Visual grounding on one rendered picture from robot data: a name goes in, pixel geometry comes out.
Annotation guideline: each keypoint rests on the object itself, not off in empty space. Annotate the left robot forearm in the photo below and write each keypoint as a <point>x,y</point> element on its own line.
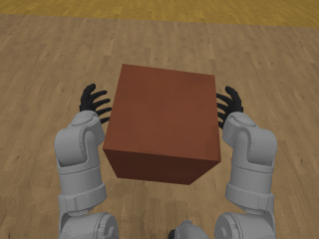
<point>78,163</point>

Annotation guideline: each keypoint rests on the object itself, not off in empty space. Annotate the left robot hand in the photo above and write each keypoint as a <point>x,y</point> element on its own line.
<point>87,102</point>

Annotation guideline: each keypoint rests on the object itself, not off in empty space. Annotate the carton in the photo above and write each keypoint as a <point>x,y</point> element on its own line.
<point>163,125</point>

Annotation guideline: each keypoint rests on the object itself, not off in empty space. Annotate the robot right upper arm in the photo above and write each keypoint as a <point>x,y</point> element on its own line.
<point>232,225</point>

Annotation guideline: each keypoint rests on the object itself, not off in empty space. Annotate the robot left upper arm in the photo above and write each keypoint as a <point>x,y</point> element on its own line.
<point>101,225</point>

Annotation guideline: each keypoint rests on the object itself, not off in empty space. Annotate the right robot forearm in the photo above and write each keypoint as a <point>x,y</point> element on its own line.
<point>253,157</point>

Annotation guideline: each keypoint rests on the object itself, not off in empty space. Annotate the right robot shin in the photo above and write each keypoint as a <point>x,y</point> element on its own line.
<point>186,222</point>

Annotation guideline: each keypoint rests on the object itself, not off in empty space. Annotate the right robot thigh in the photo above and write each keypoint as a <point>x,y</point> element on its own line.
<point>189,231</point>

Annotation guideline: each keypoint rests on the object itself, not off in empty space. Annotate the right robot hand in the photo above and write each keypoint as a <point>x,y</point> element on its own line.
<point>234,105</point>

